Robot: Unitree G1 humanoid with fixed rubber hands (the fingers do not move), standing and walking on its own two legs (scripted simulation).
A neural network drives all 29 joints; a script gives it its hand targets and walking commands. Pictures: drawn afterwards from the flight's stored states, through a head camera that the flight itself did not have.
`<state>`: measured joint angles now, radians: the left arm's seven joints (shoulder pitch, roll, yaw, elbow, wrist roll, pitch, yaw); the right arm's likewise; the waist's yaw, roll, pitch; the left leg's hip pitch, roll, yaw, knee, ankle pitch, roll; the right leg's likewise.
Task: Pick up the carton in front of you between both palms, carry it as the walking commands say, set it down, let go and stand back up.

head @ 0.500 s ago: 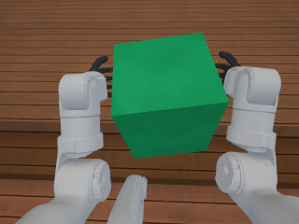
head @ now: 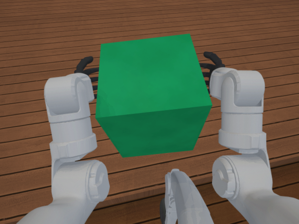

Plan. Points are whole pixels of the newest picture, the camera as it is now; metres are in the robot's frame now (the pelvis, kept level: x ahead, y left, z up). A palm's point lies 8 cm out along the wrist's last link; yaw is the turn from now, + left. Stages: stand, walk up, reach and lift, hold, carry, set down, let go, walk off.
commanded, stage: carry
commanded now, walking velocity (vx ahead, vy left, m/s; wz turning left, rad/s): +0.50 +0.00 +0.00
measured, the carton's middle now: (152, 103) +0.40 -0.04 +0.11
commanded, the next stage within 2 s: none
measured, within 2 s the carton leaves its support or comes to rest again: neither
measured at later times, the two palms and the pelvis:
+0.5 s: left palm out of the picture +0.71 +0.16 +0.33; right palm out of the picture +0.74 -0.13 +0.33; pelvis +0.35 +0.01 +0.12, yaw +0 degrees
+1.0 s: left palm out of the picture +1.00 +0.15 +0.41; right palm out of the picture +1.00 -0.14 +0.42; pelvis +0.62 +0.01 +0.20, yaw -1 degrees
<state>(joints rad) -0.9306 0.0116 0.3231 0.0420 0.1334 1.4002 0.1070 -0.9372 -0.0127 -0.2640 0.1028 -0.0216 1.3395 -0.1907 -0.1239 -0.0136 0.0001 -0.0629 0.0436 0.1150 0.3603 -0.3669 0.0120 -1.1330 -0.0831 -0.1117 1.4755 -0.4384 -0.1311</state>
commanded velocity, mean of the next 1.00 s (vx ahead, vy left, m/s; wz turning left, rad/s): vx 0.50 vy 0.00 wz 0.00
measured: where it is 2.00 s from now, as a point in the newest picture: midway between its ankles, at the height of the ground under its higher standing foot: (124, 85)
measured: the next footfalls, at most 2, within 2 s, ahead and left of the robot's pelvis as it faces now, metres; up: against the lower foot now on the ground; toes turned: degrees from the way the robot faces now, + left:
right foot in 0.04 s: +0.24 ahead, -0.12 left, +0.11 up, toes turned -7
left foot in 0.54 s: +0.61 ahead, +0.13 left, +0.22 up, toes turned +7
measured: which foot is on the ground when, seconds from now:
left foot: down 0.00-0.08, up 0.10-0.52, down 0.54-1.00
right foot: up 0.00-0.02, down 0.04-0.54, up 0.56-0.98, down 1.00-1.00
